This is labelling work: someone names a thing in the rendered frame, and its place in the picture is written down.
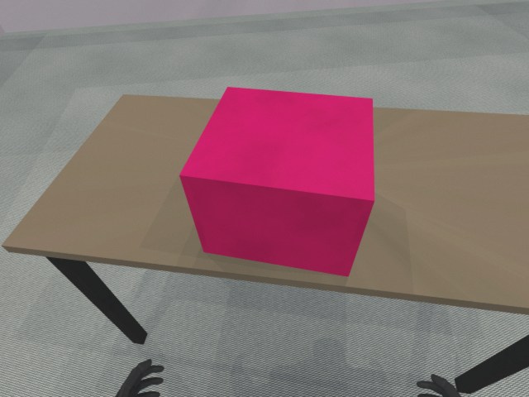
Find table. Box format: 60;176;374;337
2;94;529;394

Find right robot hand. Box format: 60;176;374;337
417;374;461;397

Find carton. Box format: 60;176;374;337
179;87;374;277

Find left robot hand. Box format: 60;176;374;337
115;359;164;397

